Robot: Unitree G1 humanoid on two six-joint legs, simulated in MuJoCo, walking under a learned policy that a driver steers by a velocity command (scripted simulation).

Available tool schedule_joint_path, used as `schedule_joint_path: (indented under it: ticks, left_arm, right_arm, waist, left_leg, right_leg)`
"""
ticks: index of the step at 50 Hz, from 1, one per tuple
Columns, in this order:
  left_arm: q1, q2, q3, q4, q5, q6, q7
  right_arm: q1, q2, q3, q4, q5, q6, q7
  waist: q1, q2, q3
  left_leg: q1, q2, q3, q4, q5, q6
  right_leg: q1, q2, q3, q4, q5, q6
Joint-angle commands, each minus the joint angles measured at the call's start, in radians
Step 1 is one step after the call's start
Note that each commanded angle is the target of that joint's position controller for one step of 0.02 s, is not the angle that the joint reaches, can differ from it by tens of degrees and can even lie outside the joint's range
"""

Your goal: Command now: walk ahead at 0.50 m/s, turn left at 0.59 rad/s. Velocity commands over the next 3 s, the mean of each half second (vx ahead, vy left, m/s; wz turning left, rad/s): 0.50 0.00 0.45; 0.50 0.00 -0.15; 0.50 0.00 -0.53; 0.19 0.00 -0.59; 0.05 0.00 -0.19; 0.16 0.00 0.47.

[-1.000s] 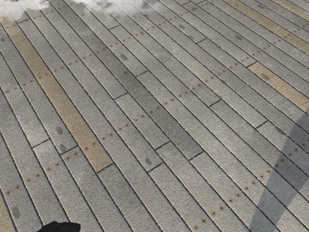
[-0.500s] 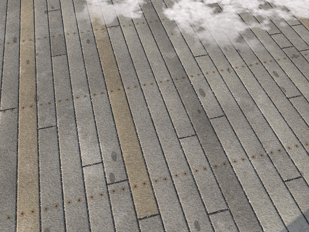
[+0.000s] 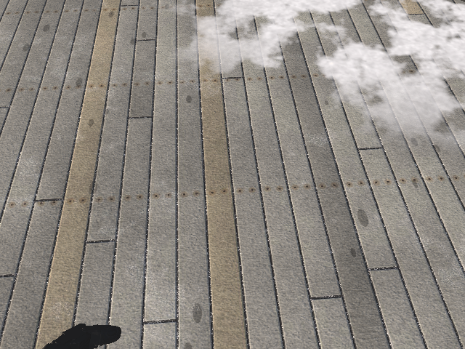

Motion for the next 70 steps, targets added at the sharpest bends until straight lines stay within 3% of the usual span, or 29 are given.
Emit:
schedule_joint_path:
  ticks: [1,2,3,4,6,11,21,23,25,26,27,28,29,30,32,33,35,47,50,52,53,54,55,56,58,59,60,63,70]
  left_arm:
    - [0.384,0.246,0.077,0.008,0.027,-0.034,0.039]
    - [0.351,0.323,0.095,0.002,0.035,-0.019,0.040]
    - [0.287,0.234,0.084,-0.007,0.019,-0.007,0.034]
    - [0.229,0.148,0.063,-0.019,0.009,-0.005,0.030]
    - [0.206,0.102,0.049,-0.001,0.008,-0.012,0.029]
    - [0.267,0.113,0.058,0.050,-0.012,-0.050,0.017]
    - [0.398,0.143,0.062,0.156,-0.012,-0.038,0.010]
    - [0.416,0.162,0.065,0.180,-0.013,-0.024,0.013]
    - [0.414,0.170,0.062,0.197,-0.019,-0.011,0.017]
    - [0.414,0.146,0.052,0.187,-0.021,-0.010,0.018]
    - [0.439,0.051,0.026,0.125,-0.041,-0.016,0.006]
    - [0.437,0.101,0.045,0.119,-0.028,-0.012,0.007]
    - [0.346,0.140,0.060,0.109,-0.016,-0.005,0.010]
    - [0.313,0.106,0.049,0.103,-0.023,-0.013,0.005]
    - [0.348,0.079,0.049,0.140,-0.008,0.006,-0.002]
    - [0.404,0.060,0.045,0.158,-0.003,0.021,-0.008]
    - [0.383,0.054,0.050,0.161,-0.001,0.034,-0.017]
    - [-0.002,0.024,0.033,0.035,0.005,0.027,-0.044]
    - [0.034,0.040,0.039,0.030,0.006,0.028,-0.040]
    - [0.182,0.072,0.058,0.067,0.010,0.024,-0.031]
    - [0.331,0.105,0.077,0.110,0.019,0.016,-0.023]
    - [0.459,0.213,0.114,0.132,0.029,0.018,-0.006]
    - [0.402,0.290,0.133,0.114,0.002,0.027,-0.004]
    - [0.391,0.267,0.131,0.119,-0.026,0.035,-0.002]
    - [0.301,0.163,0.104,0.123,-0.024,0.034,0.009]
    - [0.253,0.125,0.092,0.120,-0.030,0.031,0.011]
    - [0.239,0.129,0.089,0.112,-0.030,0.023,0.013]
    - [0.267,0.150,0.094,0.120,-0.030,-0.001,0.008]
    - [0.391,0.173,0.103,0.132,-0.028,0.004,0.011]
  right_arm:
    - [-0.085,-0.086,-0.011,-0.107,0.016,-0.031,0.010]
    - [0.029,-0.026,0.001,-0.140,0.037,-0.026,0.009]
    - [0.022,-0.106,-0.005,-0.100,0.002,-0.007,-0.002]
    - [-0.040,-0.114,-0.009,-0.097,-0.006,-0.002,0.007]
    - [-0.094,-0.086,-0.004,-0.105,-0.015,0.010,0.025]
    - [-0.173,-0.057,0.006,-0.144,-0.020,0.042,0.057]
    - [-0.455,-0.009,0.048,-0.223,-0.026,0.021,0.070]
    - [-0.443,-0.022,0.046,-0.220,-0.033,0.015,0.061]
    - [-0.264,-0.038,0.033,-0.157,-0.043,-0.003,0.046]
    - [-0.100,-0.083,0.014,-0.099,-0.056,-0.012,0.034]
    - [0.026,-0.192,-0.013,-0.087,-0.070,-0.015,0.016]
    - [0.036,-0.233,-0.027,-0.079,-0.021,-0.003,0.008]
    - [-0.037,-0.198,-0.020,-0.075,0.000,-0.001,0.004]
    - [-0.097,-0.132,-0.002,-0.073,0.000,-0.008,0.003]
    - [-0.186,-0.046,0.024,-0.066,0.003,-0.020,0.006]
    - [-0.190,-0.047,0.025,-0.067,0.000,-0.029,0.005]
    - [-0.159,-0.052,0.022,-0.041,0.003,-0.050,0.006]
    - [-0.023,-0.062,0.025,0.058,-0.004,-0.062,-0.020]
    - [-0.030,-0.094,0.020,0.070,-0.010,-0.051,-0.030]
    - [-0.043,-0.124,0.012,0.068,-0.015,-0.035,-0.034]
    - [-0.055,-0.133,0.011,0.059,-0.011,-0.028,-0.034]
    - [-0.050,-0.089,0.024,0.015,0.005,-0.035,-0.026]
    - [-0.053,-0.041,0.028,-0.047,0.010,-0.046,-0.007]
    - [-0.155,-0.084,0.023,-0.062,-0.007,-0.055,-0.003]
    - [-0.181,-0.063,0.031,-0.072,0.003,-0.073,0.000]
    - [-0.194,-0.058,0.029,-0.074,-0.016,-0.056,-0.001]
    - [-0.140,-0.044,0.034,-0.071,-0.028,-0.034,0.003]
    - [-0.167,-0.033,0.037,-0.085,-0.036,0.001,0.008]
    - [-0.432,-0.030,0.045,-0.181,-0.022,0.000,0.020]
  waist:
    - [0.240,-0.076,-0.276]
    - [0.152,-0.318,-0.333]
    - [0.124,-0.155,-0.220]
    - [0.123,-0.041,-0.107]
    - [0.107,-0.053,-0.030]
    - [0.097,-0.083,-0.016]
    - [0.150,-0.077,0.050]
    - [0.135,-0.081,0.037]
    - [0.045,-0.061,-0.067]
    - [-0.016,-0.023,-0.175]
    - [-0.040,0.178,-0.326]
    - [-0.026,0.237,-0.380]
    - [-0.004,0.121,-0.232]
    - [0.031,0.095,-0.115]
    - [0.112,0.066,-0.025]
    - [0.128,0.122,-0.041]
    - [0.135,0.111,-0.016]
    - [0.051,0.068,0.092]
    - [0.082,0.094,0.045]
    - [0.147,0.112,-0.052]
    - [0.217,0.085,-0.135]
    - [0.262,-0.039,-0.246]
    - [0.192,-0.239,-0.319]
    - [0.218,-0.060,-0.266]
    - [0.142,0.057,-0.055]
    - [0.105,0.084,-0.013]
    - [0.077,0.018,-0.029]
    - [0.069,0.018,-0.024]
    - [0.171,-0.037,0.004]
  left_leg:
    - [-0.275,0.106,-0.022,0.510,0.486,0.018]
    - [-0.571,-0.036,0.082,0.725,-0.149,-0.006]
    - [-0.652,0.068,0.082,0.826,-0.088,0.002]
    - [-0.644,0.105,0.093,0.819,0.011,-0.002]
    - [-0.605,0.160,0.119,0.754,0.087,-0.023]
    - [-0.656,0.191,0.148,0.726,0.184,-0.052]
    - [-0.550,0.162,0.270,0.215,0.317,-0.027]
    - [-0.496,0.137,0.295,0.162,0.237,0.006]
    - [-0.250,0.076,0.323,0.054,0.242,0.050]
    - [0.000,0.129,0.255,0.054,0.242,0.080]
    - [0.323,0.438,-0.157,0.023,0.137,0.173]
    - [0.342,0.569,-0.475,-0.111,0.262,0.248]
    - [0.250,0.507,-0.298,-0.096,0.320,0.221]
    - [0.102,0.458,-0.171,-0.122,0.382,0.191]
    - [-0.079,0.351,0.002,-0.196,0.429,0.092]
    - [-0.128,0.362,0.035,-0.222,0.446,0.102]
    - [-0.149,0.355,0.089,-0.261,0.485,0.107]
    - [0.046,0.367,0.343,-0.276,0.675,0.055]
    - [0.130,0.382,0.393,-0.116,1.072,0.030]
    - [0.135,0.383,0.420,0.149,1.268,0.021]
    - [0.031,0.364,0.436,0.375,1.139,0.003]
    - [-0.254,0.304,0.449,0.718,0.775,-0.035]
    - [-0.625,0.063,0.338,1.048,-0.102,-0.082]
    - [-0.729,0.132,0.159,1.073,-0.032,-0.068]
    - [-0.694,0.219,0.167,0.893,0.092,-0.066]
    - [-0.636,0.239,0.165,0.826,0.108,-0.073]
    - [-0.577,0.242,0.169,0.789,0.107,-0.091]
    - [-0.563,0.245,0.197,0.677,0.133,-0.131]
    - [-0.656,0.212,0.208,0.331,0.385,-0.154]
  right_leg:
    - [0.612,-0.231,0.243,-0.119,-0.256,-0.094]
    - [0.760,-0.444,0.705,-0.258,-0.357,-0.194]
    - [0.648,-0.425,0.716,-0.261,-0.466,-0.201]
    - [0.523,-0.377,0.551,-0.272,-0.419,-0.182]
    - [0.400,-0.287,0.297,-0.303,-0.155,-0.146]
    - [0.387,-0.259,0.071,-0.354,0.129,-0.158]
    - [0.447,-0.245,-0.113,-0.361,0.290,-0.149]
    - [0.509,-0.262,-0.122,-0.285,0.468,-0.144]
    - [0.507,-0.233,-0.172,-0.033,0.694,-0.121]
    - [0.374,-0.197,-0.191,0.172,0.546,-0.101]
    - [0.042,-0.094,-0.219,0.531,0.074,-0.056]
    - [-0.128,0.029,-0.101,0.742,-0.414,-0.046]
    - [-0.210,-0.035,-0.011,0.779,-0.347,-0.059]
    - [-0.199,-0.065,-0.006,0.725,-0.275,-0.064]
    - [-0.094,-0.105,-0.006,0.604,-0.200,-0.057]
    - [-0.033,-0.096,-0.003,0.594,-0.182,-0.048]
    - [-0.051,-0.082,0.008,0.589,-0.141,-0.041]
    - [-0.174,-0.049,-0.100,0.140,0.122,-0.074]
    - [-0.073,0.022,-0.165,0.092,-0.008,-0.132]
    - [0.098,0.096,-0.191,0.066,-0.110,-0.182]
    - [0.310,0.105,-0.152,-0.012,-0.083,-0.219]
    - [0.599,-0.103,0.146,-0.049,-0.191,-0.312]
    - [0.795,-0.346,0.710,-0.190,-0.062,-0.462]
    - [0.766,-0.317,0.636,-0.213,-0.023,-0.444]
    - [0.496,-0.250,0.414,-0.253,0.113,-0.355]
    - [0.399,-0.175,0.329,-0.276,0.147,-0.297]
    - [0.347,-0.173,0.297,-0.288,0.218,-0.313]
    - [0.284,-0.117,0.240,-0.312,0.256,-0.312]
    - [0.387,-0.079,0.267,-0.295,0.231,-0.246]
